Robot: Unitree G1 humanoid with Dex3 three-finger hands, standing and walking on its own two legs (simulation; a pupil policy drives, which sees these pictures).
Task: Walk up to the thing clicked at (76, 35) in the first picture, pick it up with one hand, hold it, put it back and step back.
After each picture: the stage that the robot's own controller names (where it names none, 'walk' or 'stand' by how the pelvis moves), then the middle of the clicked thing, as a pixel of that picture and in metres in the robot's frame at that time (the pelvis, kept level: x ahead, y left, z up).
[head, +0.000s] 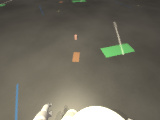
stand; (75, 37) +1.81 +0.44 -0.72
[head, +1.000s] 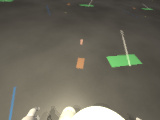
walk; (81, 41) +1.71 +0.21 -0.70
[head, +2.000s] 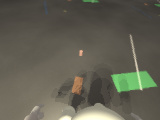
walk; (80, 53) +1.16 +0.16 -0.71
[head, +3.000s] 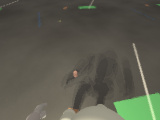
walk; (75, 74) +0.71 +0.22 -0.71
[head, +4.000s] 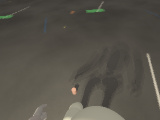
walk; (74, 91) +0.43 +0.25 -0.70
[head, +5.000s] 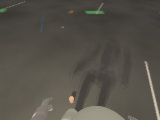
stand; (71, 99) +0.31 +0.19 -0.72
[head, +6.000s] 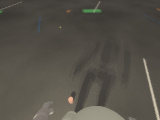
stand; (71, 100) +0.29 +0.21 -0.73
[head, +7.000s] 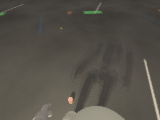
stand; (70, 100) +0.30 +0.23 -0.73
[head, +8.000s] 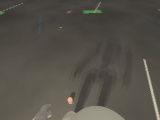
stand; (70, 100) +0.29 +0.23 -0.73
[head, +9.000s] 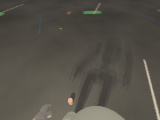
go down; (70, 101) +0.29 +0.23 -0.73
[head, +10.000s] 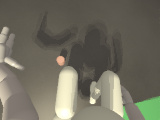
go down; (61, 61) +0.40 +0.23 -0.32
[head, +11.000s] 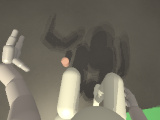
close in; (65, 62) +0.39 +0.22 -0.31
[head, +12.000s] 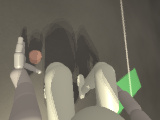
close in; (35, 57) +0.38 +0.26 -0.22
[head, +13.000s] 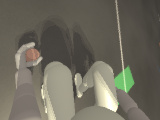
close; (31, 56) +0.38 +0.26 -0.23
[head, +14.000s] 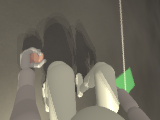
lift; (36, 58) +0.35 +0.25 -0.23
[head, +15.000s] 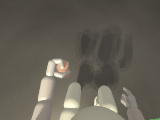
lift; (63, 70) +0.32 +0.19 -0.01
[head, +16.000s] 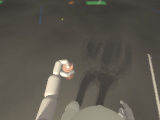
hold; (68, 71) +0.32 +0.17 +0.02
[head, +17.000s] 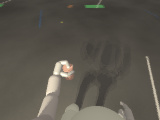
hold; (68, 72) +0.33 +0.17 +0.01
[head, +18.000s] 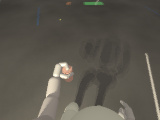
crouch; (68, 73) +0.32 +0.17 -0.01
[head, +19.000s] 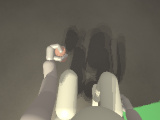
lower; (61, 54) +0.43 +0.20 -0.10
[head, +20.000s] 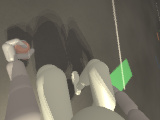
lower; (23, 51) +0.42 +0.26 -0.23
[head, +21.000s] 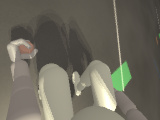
lower; (26, 50) +0.41 +0.26 -0.23
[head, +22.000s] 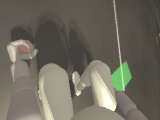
lower; (26, 50) +0.41 +0.26 -0.23
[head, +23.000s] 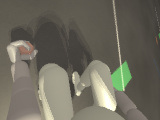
lower; (26, 51) +0.41 +0.27 -0.23
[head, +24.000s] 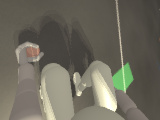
open; (32, 53) +0.40 +0.25 -0.23
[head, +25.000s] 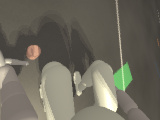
withdraw; (33, 52) +0.39 +0.24 -0.23
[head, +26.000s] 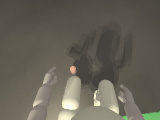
walk; (73, 70) +0.40 +0.17 -0.45
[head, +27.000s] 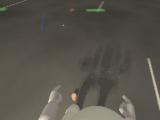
stand; (74, 97) +0.34 +0.16 -0.66
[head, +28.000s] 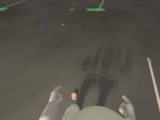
stand; (74, 96) +0.35 +0.17 -0.67
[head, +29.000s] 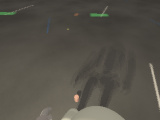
stand; (76, 98) +0.36 +0.15 -0.72
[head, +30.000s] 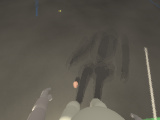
walk; (75, 84) +0.40 +0.13 -0.71
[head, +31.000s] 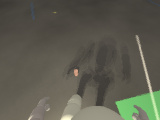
walk; (76, 72) +0.61 +0.22 -0.69
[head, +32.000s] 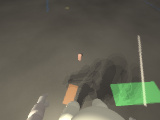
walk; (79, 57) +0.96 +0.18 -0.70
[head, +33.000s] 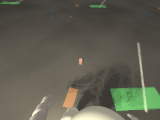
stand; (80, 61) +0.99 +0.18 -0.71
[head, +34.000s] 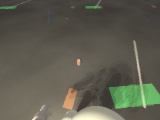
stand; (78, 62) +1.00 +0.22 -0.73
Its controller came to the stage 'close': yes
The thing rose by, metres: 0.72
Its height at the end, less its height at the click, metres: +0.00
